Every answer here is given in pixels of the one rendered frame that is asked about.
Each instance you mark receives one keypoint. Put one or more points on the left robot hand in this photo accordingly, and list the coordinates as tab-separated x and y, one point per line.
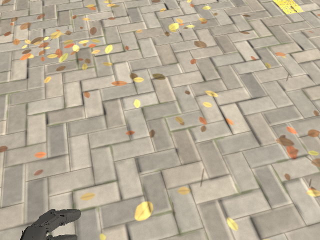
48	222

